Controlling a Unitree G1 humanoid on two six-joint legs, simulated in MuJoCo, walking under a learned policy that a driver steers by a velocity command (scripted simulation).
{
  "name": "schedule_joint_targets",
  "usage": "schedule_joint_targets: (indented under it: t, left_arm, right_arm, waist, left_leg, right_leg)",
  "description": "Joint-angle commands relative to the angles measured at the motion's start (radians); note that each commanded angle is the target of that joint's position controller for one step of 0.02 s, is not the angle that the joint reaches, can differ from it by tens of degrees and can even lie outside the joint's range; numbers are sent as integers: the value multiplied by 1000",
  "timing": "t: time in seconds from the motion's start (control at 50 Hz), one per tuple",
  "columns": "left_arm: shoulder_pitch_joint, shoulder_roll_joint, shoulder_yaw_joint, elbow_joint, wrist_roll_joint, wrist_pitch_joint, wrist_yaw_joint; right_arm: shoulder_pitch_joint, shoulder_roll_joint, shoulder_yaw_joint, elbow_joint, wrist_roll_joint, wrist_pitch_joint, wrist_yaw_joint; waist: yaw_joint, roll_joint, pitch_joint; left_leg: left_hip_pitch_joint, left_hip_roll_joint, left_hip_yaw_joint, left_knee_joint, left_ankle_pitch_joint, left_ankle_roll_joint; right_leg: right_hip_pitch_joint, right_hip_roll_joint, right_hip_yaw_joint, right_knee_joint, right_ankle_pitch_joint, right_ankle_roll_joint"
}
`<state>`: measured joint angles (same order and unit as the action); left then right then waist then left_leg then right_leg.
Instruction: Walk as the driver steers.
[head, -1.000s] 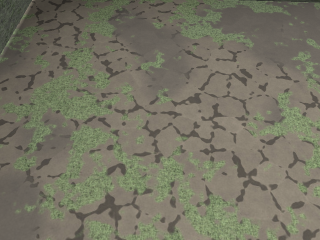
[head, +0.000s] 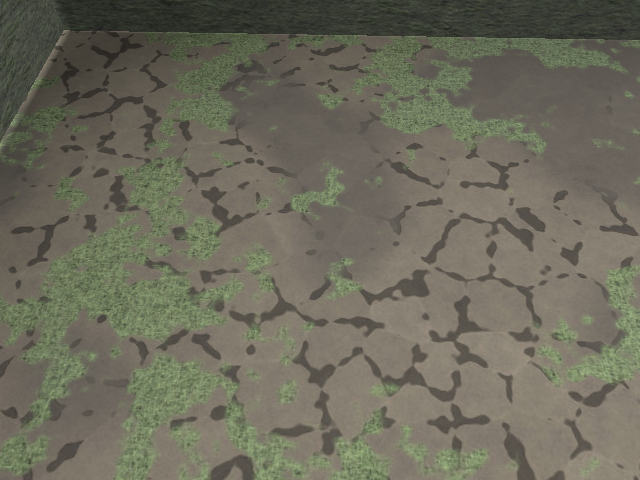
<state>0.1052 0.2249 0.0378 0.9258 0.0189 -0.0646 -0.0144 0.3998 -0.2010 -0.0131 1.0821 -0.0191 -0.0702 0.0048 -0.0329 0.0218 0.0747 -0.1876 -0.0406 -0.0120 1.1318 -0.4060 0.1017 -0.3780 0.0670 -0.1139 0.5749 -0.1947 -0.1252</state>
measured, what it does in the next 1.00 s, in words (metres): walks ahead, turning right: left foot, then right foot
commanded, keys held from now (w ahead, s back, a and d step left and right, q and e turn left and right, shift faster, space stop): w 0.28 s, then w+e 0.72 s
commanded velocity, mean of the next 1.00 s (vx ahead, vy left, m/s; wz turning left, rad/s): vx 0.50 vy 0.00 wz -0.30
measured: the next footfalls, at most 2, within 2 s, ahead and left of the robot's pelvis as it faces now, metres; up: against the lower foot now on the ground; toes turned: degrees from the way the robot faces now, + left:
left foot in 0.46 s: +0.42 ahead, +0.11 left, +0.00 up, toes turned -1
right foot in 1.00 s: +0.64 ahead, -0.14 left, +0.00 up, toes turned -27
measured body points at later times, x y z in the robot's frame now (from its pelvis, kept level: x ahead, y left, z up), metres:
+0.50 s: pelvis +0.28 +0.03 +0.00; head +0.32 +0.03 +0.45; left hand +0.20 +0.27 -0.14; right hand +0.47 -0.20 -0.10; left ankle +0.39 +0.11 -0.72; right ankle +0.09 -0.05 -0.69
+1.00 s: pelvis +0.52 -0.03 +0.00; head +0.56 -0.06 +0.44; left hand +0.79 +0.10 -0.11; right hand +0.39 -0.25 -0.15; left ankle +0.39 +0.11 -0.71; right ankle +0.60 -0.12 -0.72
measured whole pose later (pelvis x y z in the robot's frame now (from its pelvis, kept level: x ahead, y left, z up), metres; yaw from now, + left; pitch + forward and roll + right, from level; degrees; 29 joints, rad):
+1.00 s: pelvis +0.52 -0.03 +0.00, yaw -22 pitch +1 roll +1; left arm 0.02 0.21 0.05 0.80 0.04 -0.02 -0.05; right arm 0.42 -0.21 -0.05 1.00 -0.02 -0.07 -0.03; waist -0.04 0.00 0.06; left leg 0.06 0.07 0.34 0.50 -0.48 -0.02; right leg -0.46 0.02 -0.13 0.58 -0.19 -0.17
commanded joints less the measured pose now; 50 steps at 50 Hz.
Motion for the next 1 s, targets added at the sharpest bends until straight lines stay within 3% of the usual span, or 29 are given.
schedule_joint_targets:
  t: [0.02,0.04,0.06,0.1,0.14,0.24,0.32,0.36,0.4,0.44,0.46,0.48,0.5,0.52,0.54,0.56,0.58,0.62,0.66,0.7,0.8,0.9,0.94,0.96,0.98,1.0]
  left_arm:
    - [127,73,19,19,-8,-19,3]
    - [138,44,9,35,-6,-27,6]
    - [164,41,7,48,-5,-36,8]
    - [215,66,11,68,-7,-47,11]
    - [260,84,12,83,-9,-46,13]
    - [361,74,3,104,-12,-42,15]
    - [441,77,0,128,-4,-36,25]
    - [447,93,4,130,5,-30,32]
    - [411,111,9,124,9,-26,38]
    - [368,126,14,114,5,-26,32]
    - [350,112,10,98,-8,-31,26]
    - [393,22,-11,51,-46,-33,20]
    - [441,53,6,55,-45,-21,29]
    - [382,107,25,55,-22,-9,34]
    - [322,80,24,43,-14,-8,26]
    - [299,52,24,38,-10,-1,19]
    - [288,49,29,29,6,12,10]
    - [292,23,30,21,13,37,-5]
    - [237,17,32,-9,13,50,-14]
    - [164,21,32,-41,13,57,-22]
    - [-31,10,14,-123,12,51,-41]
    - [-129,35,14,-179,21,50,-50]
    - [-80,53,24,-172,24,51,-43]
    - [-7,68,34,-154,24,48,-39]
    - [109,90,48,-121,25,40,-32]
    - [271,146,74,-72,37,32,-18]
  right_arm:
    - [-27,-98,-29,-77,-12,-10,6]
    - [-3,-74,-25,-72,-20,3,11]
    - [0,-57,-24,-72,-18,11,14]
    - [-32,-51,-26,-85,-19,23,19]
    - [-131,-60,-28,-123,-20,31,22]
    - [-342,-47,-18,-196,-6,29,28]
    - [-468,-52,-12,-243,-2,24,25]
    - [-499,-65,-15,-269,-3,16,23]
    - [-457,-82,-21,-272,-1,4,19]
    - [-242,-120,-42,-211,-1,-14,3]
    - [-75,-169,-61,-170,-20,-26,-11]
    - [51,-273,-87,-172,-51,-29,-25]
    - [15,-273,-92,-176,-31,-10,-14]
    - [-84,-194,-75,-198,-14,-3,-8]
    - [-157,-128,-59,-208,-6,-8,-6]
    - [-188,-97,-51,-207,-8,-14,-6]
    - [-183,-78,-45,-194,-5,-21,-12]
    - [-146,-69,-43,-174,0,-38,-16]
    - [-115,-85,-49,-161,7,-53,-15]
    - [-89,-91,-51,-153,2,-57,-16]
    - [-40,-108,-51,-138,0,-56,-19]
    - [34,-148,-61,-115,-4,-33,-33]
    - [30,-176,-69,-116,-7,-18,-39]
    - [27,-192,-73,-118,-8,-7,-39]
    - [22,-205,-77,-125,-5,5,-37]
    - [9,-201,-75,-147,-4,9,-32]
  waist:
    - [31,-42,-10]
    - [3,-56,-16]
    - [-7,-61,-30]
    - [-14,-61,-21]
    - [0,-65,12]
    - [57,-68,31]
    - [103,-75,36]
    - [103,-79,37]
    - [63,-87,20]
    - [-30,-81,-86]
    - [-97,-52,-188]
    - [-103,105,-348]
    - [-64,185,-417]
    - [-25,58,-265]
    - [-10,11,-141]
    - [14,13,-76]
    - [34,42,-44]
    - [56,52,-41]
    - [64,50,-31]
    - [60,47,-17]
    - [26,48,19]
    - [3,52,23]
    - [32,78,-17]
    - [63,83,-60]
    - [110,70,-129]
    - [184,4,-221]
  left_leg:
    - [-360,105,-55,105,127,8]
    - [-303,117,-50,68,134,-6]
    - [-281,118,-42,43,142,-17]
    - [-314,127,-17,-11,168,-37]
    - [-395,144,7,-86,236,-55]
    - [-440,129,65,-348,395,-83]
    - [-448,97,84,-479,405,-74]
    - [-456,85,73,-523,350,-67]
    - [-371,62,66,-578,274,-47]
    - [-76,9,84,-675,262,-13]
    - [190,95,5,-691,286,21]
    - [491,391,-356,-719,171,95]
    - [521,510,-637,-820,177,166]
    - [383,463,-517,-842,106,142]
    - [232,420,-378,-888,123,118]
    - [130,373,-272,-928,161,82]
    - [65,340,-194,-949,217,59]
    - [28,316,-99,-969,312,45]
    - [38,310,-24,-988,382,45]
    - [53,299,40,-996,427,44]
    - [84,271,173,-992,532,32]
    - [252,323,236,-912,732,23]
    - [296,328,269,-775,1019,11]
    - [306,327,279,-649,1116,10]
    - [269,321,289,-464,1087,0]
    - [99,299,297,-193,866,-34]
  right_leg:
    - [239,-327,467,-399,-68,-133]
    - [186,-297,396,-410,24,-112]
    - [176,-282,357,-416,90,-108]
    - [171,-263,296,-431,162,-107]
    - [188,-248,258,-460,170,-101]
    - [269,-212,184,-450,345,-59]
    - [394,-239,206,-408,441,-64]
    - [464,-265,237,-365,508,-81]
    - [483,-278,248,-296,632,-74]
    - [434,-235,222,-76,786,-41]
    - [280,-191,197,130,624,-22]
    - [-19,-76,125,466,179,21]
    - [-181,7,131,672,-315,20]
    - [-231,-66,176,722,-244,12]
    - [-231,-101,177,693,-172,16]
    - [-204,-131,173,649,-129,18]
    - [-181,-149,171,619,-112,26]
    - [-164,-153,155,611,-81,39]
    - [-222,-165,144,593,-23,49]
    - [-283,-174,133,551,48,58]
    - [-263,-156,60,239,201,64]
    - [-221,-115,-16,83,90,7]
    - [-128,-52,-52,60,-18,-31]
    - [-49,-14,-61,41,-64,-54]
    - [93,23,-56,-16,-65,-80]
    - [338,-24,54,-87,-77,-123]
